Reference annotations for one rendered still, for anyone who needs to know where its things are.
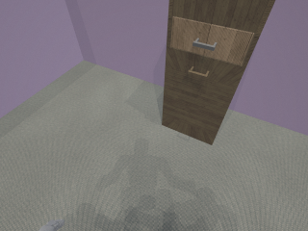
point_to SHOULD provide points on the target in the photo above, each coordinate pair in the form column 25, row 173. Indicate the drawer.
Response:
column 232, row 44

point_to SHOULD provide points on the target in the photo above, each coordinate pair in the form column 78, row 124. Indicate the left robot hand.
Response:
column 52, row 225

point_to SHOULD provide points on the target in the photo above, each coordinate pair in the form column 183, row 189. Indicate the cabinet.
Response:
column 192, row 105

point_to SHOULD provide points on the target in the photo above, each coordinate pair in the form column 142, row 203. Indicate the handle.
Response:
column 196, row 43
column 197, row 74

